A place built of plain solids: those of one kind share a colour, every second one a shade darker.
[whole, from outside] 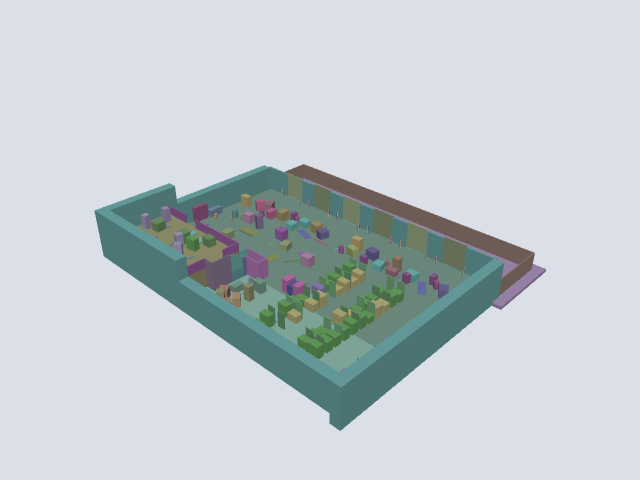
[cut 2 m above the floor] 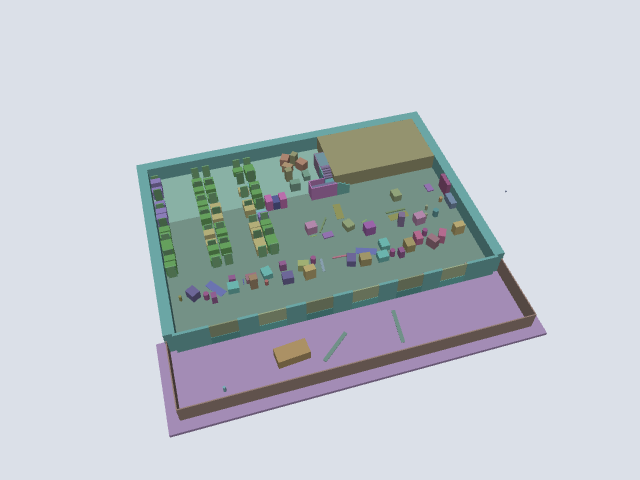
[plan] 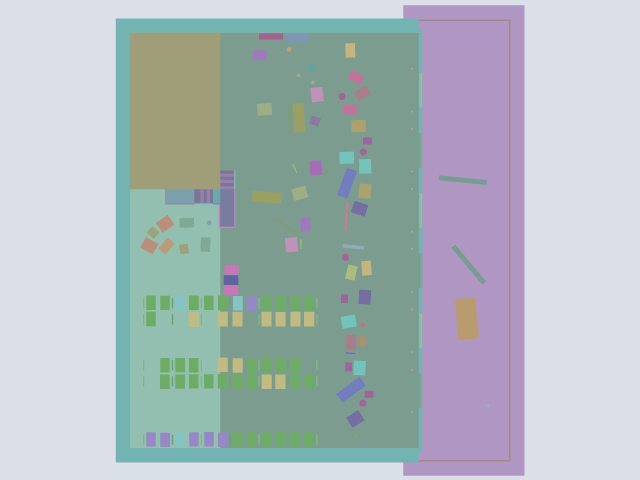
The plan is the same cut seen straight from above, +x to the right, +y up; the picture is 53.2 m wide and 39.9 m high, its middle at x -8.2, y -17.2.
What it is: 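A quarter-turn stair round an office block's corner; 7 risers of 0.170 m up to a corner landing, a quarter left, and 7 more up to a deck 2.38 m over the floor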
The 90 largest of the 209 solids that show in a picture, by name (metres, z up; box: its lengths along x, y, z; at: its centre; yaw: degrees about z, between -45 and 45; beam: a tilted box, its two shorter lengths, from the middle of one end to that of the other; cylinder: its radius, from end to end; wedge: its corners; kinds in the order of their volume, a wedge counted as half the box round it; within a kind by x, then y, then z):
{
 "floor_hall_concrete_1": {"box": [16.5, 34.5, 1.55], "at": [-8.24, -17.24, -0.78]},
 "wall_metal_1": {"box": [1.2, 23.9, 3.6], "at": [-24.59, -23.74, 1.4]},
 "wall_metal_2": {"box": [1.2, 15.4, 5.98], "at": [-24.59, -6.49, 2.59]},
 "wall_metal_3": {"box": [9.9, 1.2, 5.98], "at": [-20.24, 0.61, 2.59]},
 "wall_metal_4": {"box": [25.2, 1.2, 4.75], "at": [-12.59, -35.09, 0.82]},
 "wall_metal_5": {"box": [17.7, 1.2, 4.75], "at": [-8.84, 0.61, 0.82]},
 "wall_metal_6": {"box": [0.3, 3.6, 4.75], "at": [0.16, -32.99, 0.82]},
 "wall_metal_7": {"box": [0.3, 2.1, 4.75], "at": [0.16, -27.24, 0.82]},
 "wall_metal_8": {"box": [0.3, 2.1, 4.75], "at": [0.16, -22.24, 0.82]},
 "wall_metal_9": {"box": [0.3, 2.1, 4.75], "at": [0.16, -17.24, 0.82]},
 "wall_metal_10": {"box": [0.3, 2.1, 4.75], "at": [0.16, -12.24, 0.82]},
 "wall_metal_11": {"box": [0.3, 2.1, 4.75], "at": [0.16, -7.24, 0.82]},
 "wall_metal_12": {"box": [0.3, 3.6, 4.75], "at": [0.16, -1.49, 0.82]},
 "floor_deck_metal_1": {"box": [7.5, 13.0, 2.78], "at": [-20.24, -6.49, 0.99]},
 "yard_yard_asphalt_1": {"box": [10.1, 39.1, 0.4], "at": [3.76, -17.24, -1.35]},
 "floor_halle_concrete_1": {"box": [7.5, 21.5, 0.4], "at": [-20.24, -23.74, -0.2]},
 "load_cartons_1": {"box": [0.8, 1.2, 1.39], "at": [-21.09, -28.98, 0.69]},
 "load_cartons_2": {"box": [0.8, 1.2, 1.4], "at": [-21.09, -22.43, 0.7]},
 "load_cartons_3": {"box": [0.8, 1.2, 1.14], "at": [-21.08, -27.61, 0.57]},
 "load_cartons_4": {"box": [0.8, 1.2, 1.2], "at": [-19.83, -28.97, 0.6]},
 "load_cartons_5": {"box": [0.8, 1.2, 1.12], "at": [-19.83, -27.6, 0.56]},
 "load_cartons_6": {"box": [0.8, 1.2, 1.36], "at": [-19.59, -8.91, 3.06], "yaw": 6.6},
 "load_cartons_7": {"box": [0.8, 1.2, 1.1], "at": [-18.69, -28.95, 0.55]},
 "load_cartons_8": {"box": [0.8, 1.2, 1.31], "at": [-18.68, -22.42, 0.66]},
 "load_cartons_9": {"box": [0.8, 1.2, 1.2], "at": [-17.45, -28.95, 0.6]},
 "load_cartons_10": {"box": [0.8, 1.2, 1.15], "at": [-17.45, -22.43, 0.58]},
 "load_cartons_11": {"box": [0.8, 1.2, 1.3], "at": [-16.3, -28.95, 0.65]},
 "load_cartons_12": {"box": [0.8, 1.2, 1.38], "at": [-15.05, -28.98, 0.69]},
 "load_cartons_13": {"box": [0.8, 1.2, 1.54], "at": [-11.49, -33.76, 0.77]},
 "load_cartons_14": {"box": [0.8, 1.2, 1.19], "at": [-11.48, -22.44, 0.6]},
 "load_cartons_15": {"box": [0.8, 1.2, 1.23], "at": [-10.25, -33.77, 0.61]},
 "load_cartons_16": {"box": [0.8, 1.2, 1.3], "at": [-10.25, -28.94, 0.65]},
 "load_cartons_17": {"box": [0.8, 1.2, 1.23], "at": [-10.22, -27.59, 0.61]},
 "load_cartons_18": {"box": [0.8, 1.2, 1.49], "at": [-9.1, -33.81, 0.74]},
 "load_cartons_19": {"box": [0.8, 1.2, 1.42], "at": [-9.09, -22.46, 0.71]},
 "fence_metal_1": {"box": [7.74, 0.12, 2.6], "at": [3.76, -35.55, -0.25]},
 "fence_metal_2": {"box": [7.74, 0.12, 2.6], "at": [3.76, 1.07, -0.25]},
 "fence_metal_3": {"box": [0.12, 36.74, 2.6], "at": [7.57, -17.24, -0.25]},
 "floor_sill_concrete_1": {"box": [0.3, 2.9, 1.55], "at": [0.16, -29.74, -0.78]},
 "floor_sill_concrete_2": {"box": [0.3, 2.9, 1.55], "at": [0.16, -24.74, -0.78]},
 "floor_sill_concrete_3": {"box": [0.3, 2.9, 1.55], "at": [0.16, -19.74, -0.78]},
 "floor_sill_concrete_4": {"box": [0.3, 2.9, 1.55], "at": [0.16, -14.74, -0.78]},
 "floor_sill_concrete_5": {"box": [0.3, 2.9, 1.55], "at": [0.16, -9.74, -0.78]},
 "floor_sill_concrete_6": {"box": [0.3, 2.9, 1.55], "at": [0.16, -4.74, -0.78]},
 "floor_qtop_metal_1": {"box": [2.3, 1.15, 2.78], "at": [-19.8, -13.56, 0.99]},
 "skip_yard_1": {"box": [1.7, 3.4, 1.24], "at": [4.01, -23.75, -0.53], "yaw": 5.2},
 "shutter_metal_1": {"box": [0.12, 2.9, 3.3], "at": [0.21, -29.74, 1.65]},
 "shutter_metal_2": {"box": [0.12, 2.9, 3.3], "at": [0.21, -24.74, 1.65]},
 "shutter_metal_3": {"box": [0.12, 2.9, 3.3], "at": [0.21, -19.74, 1.65]},
 "shutter_metal_4": {"box": [0.12, 2.9, 3.3], "at": [0.21, -14.74, 1.65]},
 "shutter_metal_5": {"box": [0.12, 2.9, 3.3], "at": [0.21, -9.74, 1.65]},
 "shutter_metal_6": {"box": [0.12, 2.9, 3.3], "at": [0.21, -4.74, 1.65]},
 "load_bales_1": {"box": [0.8, 1.2, 1.58], "at": [-22.24, -33.78, 0.79]},
 "load_bales_2": {"box": [0.8, 1.2, 1.29], "at": [-21.08, -33.82, 0.64]},
 "load_bales_3": {"box": [0.8, 1.2, 1.32], "at": [-18.68, -33.77, 0.66]},
 "load_bales_4": {"box": [0.8, 1.2, 1.34], "at": [-17.42, -33.76, 0.67]},
 "load_bales_5": {"box": [0.8, 1.2, 1.59], "at": [-16.28, -33.8, 0.79]},
 "load_sacks_1": {"box": [0.84, 1.22, 1.46], "at": [-16.28, -27.57, 0.73]},
 "load_sacks_2": {"box": [0.84, 1.22, 1.22], "at": [-15.05, -23.78, 0.61]},
 "load_sacks_3": {"box": [0.84, 1.22, 1.28], "at": [-12.63, -28.98, 0.64]},
 "load_sacks_4": {"box": [0.84, 1.22, 1.16], "at": [-11.49, -23.79, 0.58]},
 "load_sacks_5": {"box": [0.84, 1.22, 1.12], "at": [-9.1, -23.78, 0.56]},
 "floor_qcorner_metal_1": {"box": [1.15, 3.1, 1.59], "at": [-15.91, -14.54, 0.4]},
 "floor_qbase_metal_1": {"box": [2.16, 1.27, 1.59], "at": [-17.57, -13.62, 0.4]},
 "load_crate_1": {"box": [1.2, 1.0, 1.06], "at": [-19.64, -2.49, 2.91], "yaw": 4.7},
 "load_crate_2": {"box": [1.0, 1.2, 1.2], "at": [-19.21, -6.76, 2.98], "yaw": 1.8},
 "load_crate_3": {"box": [1.0, 1.2, 0.98], "at": [-17.81, -9.49, 2.87], "yaw": -3.2},
 "load_crate_hall_1": {"box": [1.2, 1.0, 1.04], "at": [-5.26, -32.07, 0.52], "yaw": 32.2},
 "load_crate_hall_2": {"box": [1.2, 1.0, 0.93], "at": [-4.91, -14.6, 0.46], "yaw": -17.9},
 "load_crate_hall_3": {"box": [1.0, 1.2, 1.03], "at": [-4.47, -21.95, 0.52], "yaw": -3.4},
 "load_sacks_barred_1": {"box": [1.2, 0.8, 1.56], "at": [-15.59, -21.38, 0.78]},
 "load_sacks_barred_2": {"box": [1.2, 0.8, 1.55], "at": [-15.52, -19.7, 0.78]},
 "pallets_hall_1": {"box": [0.8, 1.2, 1.4], "at": [-5.68, -1.44, 0.7], "yaw": 1.9},
 "pallets_hall_2": {"box": [0.8, 1.2, 1.58], "at": [-4.33, -19.54, 0.79], "yaw": 4.7},
 "ibc_fore_1": {"box": [1.0, 1.2, 1.16], "at": [-10.57, -17.6, 0.58], "yaw": 4.9},
 "ibc_fore_2": {"box": [1.0, 1.2, 1.16], "at": [-8.44, -5.12, 0.58], "yaw": 6.5},
 "ibc_hall_1": {"box": [1.2, 1.0, 1.16], "at": [-4.99, -7.73, 0.58], "yaw": 0.9},
 "ibc_hall_2": {"box": [1.0, 1.2, 1.16], "at": [-4.45, -13.14, 0.58], "yaw": -4.9},
 "ibc_nook_1": {"box": [1.2, 1.0, 1.16], "at": [-22.38, -17.68, 0.58], "yaw": -28.1},
 "ibc_nook_2": {"box": [1.2, 1.0, 1.16], "at": [-21.07, -15.85, 0.58], "yaw": 35.3},
 "shelf_1": {"box": [2.0, 0.5, 1.98], "at": [-12.28, -0.28, 0.99]},
 "load_crate_fore_1": {"box": [1.0, 1.2, 1.28], "at": [-8.55, -11.22, 0.64], "yaw": 3.3},
 "load_sacks_hall_1": {"box": [1.22, 0.84, 1.27], "at": [-4.69, -5.01, 0.64], "yaw": 28.7},
 "bench_1": {"box": [1.8, 0.75, 0.9], "at": [-10.1, -0.4, 0.45]},
 "load_cartons_nook_1": {"box": [0.8, 1.2, 1.25], "at": [-17.72, -17.58, 0.62], "yaw": -2.6},
 "load_bales_hall_1": {"box": [1.2, 0.8, 1.25], "at": [-5.19, -3.69, 0.62], "yaw": -29.5},
 "load_cartons_barred_1": {"box": [1.2, 0.8, 1.19], "at": [-15.6, -20.54, 0.59]},
 "stillage_fore_1": {"box": [1.2, 1.0, 0.93], "at": [-12.81, -6.34, 0.46], "yaw": 3.6},
 "stillage_hall_1": {"box": [1.0, 1.2, 0.87], "at": [-4.91, -27.84, 0.44], "yaw": -3.2},
 "pallets_nook_1": {"box": [0.8, 1.2, 1.09], "at": [-20.96, -17.7, 0.54], "yaw": -40.6}
}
